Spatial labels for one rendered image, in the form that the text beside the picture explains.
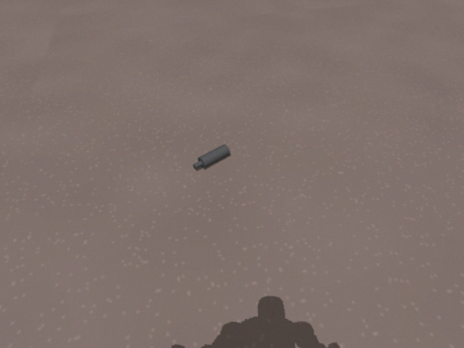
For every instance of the bottle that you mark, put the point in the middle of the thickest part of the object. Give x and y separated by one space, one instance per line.
212 157

